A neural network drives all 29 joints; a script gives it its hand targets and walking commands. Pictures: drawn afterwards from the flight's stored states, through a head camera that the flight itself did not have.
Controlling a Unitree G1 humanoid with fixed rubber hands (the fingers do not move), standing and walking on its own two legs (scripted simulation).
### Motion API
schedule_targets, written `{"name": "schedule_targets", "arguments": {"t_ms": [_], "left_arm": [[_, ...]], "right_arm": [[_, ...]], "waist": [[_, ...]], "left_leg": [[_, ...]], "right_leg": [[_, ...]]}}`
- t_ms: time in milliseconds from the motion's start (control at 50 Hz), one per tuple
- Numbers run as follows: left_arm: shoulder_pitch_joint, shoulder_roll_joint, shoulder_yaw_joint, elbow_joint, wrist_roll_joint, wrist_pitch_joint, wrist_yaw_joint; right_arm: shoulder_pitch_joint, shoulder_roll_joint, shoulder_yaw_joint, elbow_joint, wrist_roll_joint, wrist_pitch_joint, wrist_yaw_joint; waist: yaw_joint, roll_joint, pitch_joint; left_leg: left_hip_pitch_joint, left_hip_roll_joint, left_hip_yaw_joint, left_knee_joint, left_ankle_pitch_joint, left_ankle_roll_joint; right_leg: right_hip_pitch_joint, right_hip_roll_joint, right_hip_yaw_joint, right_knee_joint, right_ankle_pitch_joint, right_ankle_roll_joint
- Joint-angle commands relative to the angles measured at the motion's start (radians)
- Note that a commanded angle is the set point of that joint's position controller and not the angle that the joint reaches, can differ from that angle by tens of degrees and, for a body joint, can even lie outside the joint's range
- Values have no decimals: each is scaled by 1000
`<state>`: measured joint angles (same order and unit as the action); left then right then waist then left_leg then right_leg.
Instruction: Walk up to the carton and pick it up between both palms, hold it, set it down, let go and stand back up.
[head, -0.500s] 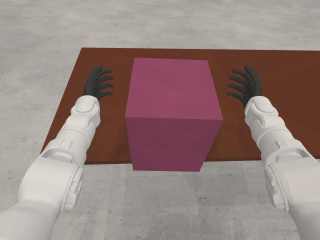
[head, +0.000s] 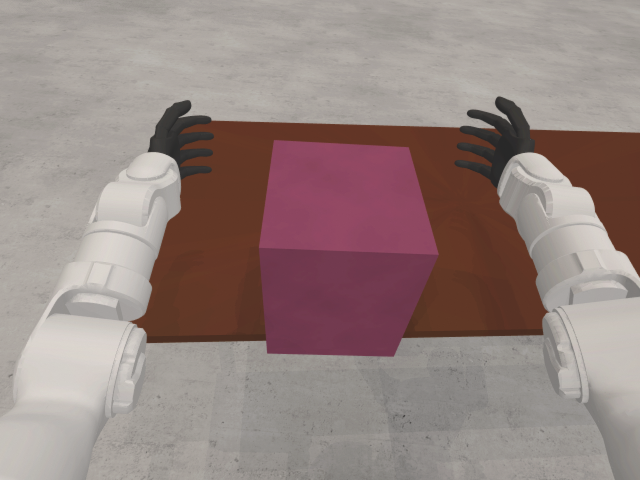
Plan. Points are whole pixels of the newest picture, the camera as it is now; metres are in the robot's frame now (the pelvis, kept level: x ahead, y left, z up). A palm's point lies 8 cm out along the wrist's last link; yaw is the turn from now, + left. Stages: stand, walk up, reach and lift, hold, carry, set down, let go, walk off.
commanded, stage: set down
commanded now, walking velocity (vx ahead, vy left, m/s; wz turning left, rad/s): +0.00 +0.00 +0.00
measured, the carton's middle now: (336, 252) +0.45 -0.01 +0.03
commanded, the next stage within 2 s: none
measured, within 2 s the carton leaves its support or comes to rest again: neither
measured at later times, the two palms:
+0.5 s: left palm (167, 236) +0.37 +0.20 +0.13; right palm (516, 247) +0.38 -0.22 +0.13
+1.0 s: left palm (165, 282) +0.33 +0.20 +0.09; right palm (505, 297) +0.34 -0.21 +0.09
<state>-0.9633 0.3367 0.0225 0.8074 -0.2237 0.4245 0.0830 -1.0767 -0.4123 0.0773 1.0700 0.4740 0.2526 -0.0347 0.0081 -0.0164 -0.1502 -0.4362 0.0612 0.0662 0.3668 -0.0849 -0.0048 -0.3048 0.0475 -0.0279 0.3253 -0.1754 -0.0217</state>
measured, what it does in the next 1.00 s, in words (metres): stands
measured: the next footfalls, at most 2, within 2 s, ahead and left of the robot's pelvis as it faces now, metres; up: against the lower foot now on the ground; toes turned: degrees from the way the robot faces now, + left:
none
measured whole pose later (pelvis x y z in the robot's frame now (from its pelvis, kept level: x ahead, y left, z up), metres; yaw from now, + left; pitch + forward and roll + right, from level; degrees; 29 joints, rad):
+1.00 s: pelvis +0.01 +0.00 +0.00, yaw -1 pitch +2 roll +0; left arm -0.21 0.20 0.10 0.08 -0.15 0.41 0.04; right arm -0.27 -0.28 0.00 0.32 0.33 0.18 -0.06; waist 0.01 -0.02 -0.02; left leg -0.24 0.04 0.09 0.31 -0.09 0.00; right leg -0.14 0.03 0.00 0.32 -0.21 -0.02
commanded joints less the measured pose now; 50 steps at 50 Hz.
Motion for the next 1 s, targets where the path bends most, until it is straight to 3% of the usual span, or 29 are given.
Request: {"name": "schedule_targets", "arguments": {"t_ms": [0, 40, 60, 100, 120, 180, 200, 220, 240, 260, 280, 300, 340, 360, 380, 400, 440, 480, 500, 520, 540, 580, 600, 720, 740, 760, 800, 900, 980], "left_arm": [[-449, 134, 67, -301, 43, 27, 3], [-371, 115, 66, -372, 43, 46, 1], [-377, 114, 70, -345, 57, 58, -5], [-245, 58, 71, -420, 60, 68, -21], [-291, 73, 69, -402, 58, 78, -28], [-156, 45, 87, -454, 82, 73, -28], [-199, 46, 89, -473, 80, 68, -25], [-109, 26, 98, -457, 88, 68, -27], [-174, 47, 100, -519, 71, 60, -26], [-82, 17, 108, -508, 82, 51, -30], [-93, 59, 138, -579, 91, 39, -30], [-5, 60, 166, -607, 93, 32, -31], [-91, 98, 155, -698, 60, 16, -21], [-71, 86, 155, -661, 61, 19, -22], [-115, 110, 151, -701, 40, 14, -15], [24, 58, 131, -715, 43, 19, -12], [-75, 88, 150, -723, 42, 21, -16], [141, 37, 168, -686, 81, 13, -27], [87, 51, 179, -668, 84, 7, -36], [174, 14, 173, -608, 92, 9, -47], [66, 52, 164, -604, 80, 3, -53], [251, 6, 163, -673, 101, -18, -57], [220, 11, 162, -653, 107, -27, -59], [197, 17, 116, -773, 67, -85, -43], [403, -48, 124, -772, 87, -93, -45], [83, 67, 74, -836, 33, -102, -38], [223, 6, 59, -841, 15, -97, -14], [500, -27, 118, -900, 71, -51, -34], [623, -78, 132, -942, 115, -49, -53]], "right_arm": [[-372, -214, -54, -169, 3, -15, -2], [-323, -213, -67, -259, -3, -19, 2], [-305, -197, -75, -228, -10, -10, 3], [-197, -184, -59, -275, 17, -19, 13], [-248, -193, -64, -303, 8, -19, 18], [-122, -176, -76, -329, -4, -36, 25], [-156, -186, -90, -347, -11, -41, 26], [-74, -164, -76, -350, -20, -45, 28], [-134, -171, -92, -407, -19, -51, 29], [-44, -139, -67, -420, -31, -59, 31], [-56, -147, -93, -505, -44, -72, 23], [-5, -134, -64, -574, -34, -80, 18], [-78, -133, -89, -699, -45, -87, 4], [-49, -113, -86, -680, -44, -78, -1], [-91, -130, -110, -759, -51, -77, -5], [70, -95, -98, -719, -58, -74, -7], [-4, -117, -134, -738, -80, -56, -17], [205, -63, -97, -690, -92, -54, -19], [148, -65, -104, -706, -98, -56, -31], [229, -31, -78, -647, -91, -54, -35], [125, -40, -98, -666, -103, -49, -42], [289, -10, -69, -716, -97, -76, -43], [278, -13, -99, -698, -112, -84, -48], [300, -4, -153, -833, -157, -123, -41], [493, 41, -108, -827, -145, -133, -31], [191, -24, -206, -875, -185, -124, -46], [325, 0, -183, -856, -177, -104, -30], [549, -12, -134, -908, -146, -113, -26], [664, 10, -122, -961, -147, -149, -36]], "waist": [[-16, 64, -491], [-7, 46, -498], [-28, 67, -447], [-32, 74, -413], [-33, 59, -400], [-19, 80, -332], [-32, 76, -338], [-23, 36, -308], [-13, 40, -325], [-12, -3, -302], [1, 4, -354], [20, -34, -382], [11, -44, -443], [3, -42, -384], [7, -33, -411], [-8, -19, -362], [-8, -11, -369], [3, -24, -294], [1, -24, -294], [4, -37, -250], [0, -24, -247], [19, -14, -255], [-1, 7, -230], [-24, 21, -198], [-5, -2, -182], [-56, 40, -245], [-32, 38, -214], [2, 21, -260], [4, 13, -176]], "left_leg": [[603, -30, -59, 47, 278, -15], [619, -28, -58, 49, 309, -15], [602, -32, -57, 48, 297, -12], [631, -30, -57, 45, 357, -28], [628, -28, -61, 35, 311, -20], [619, -29, -52, 25, 288, -15], [611, -26, -58, 19, 260, -15], [634, -30, -58, 16, 253, -6], [594, -35, -54, 10, 230, -2], [586, -32, -61, 2, 217, 4], [574, -42, -45, 2, 217, 12], [566, -42, -46, 1, 246, 22], [528, -49, -37, 9, 231, 27], [508, -50, -37, 3, 196, 28], [500, -49, -33, 3, 168, 32], [533, -47, -35, 1, 169, 25], [488, -47, -32, -6, 123, 28], [504, -49, -30, -25, 100, 35], [470, -51, -27, -28, 70, 44], [473, -54, -31, -38, 61, 47], [444, -57, -27, -44, 7, 52], [498, -60, -24, -39, 81, 41], [496, -63, -29, -30, 96, 32], [529, -58, -34, -30, 46, 18], [566, -57, -37, -28, 110, 16], [565, -45, -45, -22, 40, 9], [614, -27, -48, -23, 27, 13], [704, -36, -52, 22, 316, -10], [691, -57, -44, 5, 320, -20]], "right_leg": [[-18, 20, -18, -35, 326, 64], [4, 20, -14, -37, 351, 61], [-6, 16, -12, -40, 344, 57], [32, 21, -13, -45, 394, 53], [1, 17, -19, -54, 333, 54], [9, 16, -12, -57, 289, 45], [-10, 17, -19, -57, 248, 44], [-1, 18, -20, -58, 250, 49], [-5, 13, -14, -56, 224, 50], [29, 8, -7, -50, 243, 49], [64, 4, 2, -44, 273, 59], [119, 8, 11, -30, 340, 68], [118, 7, 15, -7, 376, 83], [112, 0, 23, -12, 344, 81], [77, -2, 21, -14, 299, 82], [81, 1, 21, -19, 298, 75], [45, -8, 27, -19, 254, 76], [98, -18, 48, -31, 251, 71], [106, -27, 60, -25, 249, 73], [120, -28, 59, -27, 241, 71], [82, -33, 58, -37, 169, 79], [122, -29, 59, -36, 234, 70], [96, -30, 57, -31, 232, 71], [-12, -27, 48, -63, 80, 54], [40, -17, 45, -61, 132, 51], [-82, -2, 3, -58, 64, 59], [-120, -7, 11, -70, 13, 40], [-10, 8, 13, -58, 214, 39], [22, 10, 11, -60, 268, 47]]}}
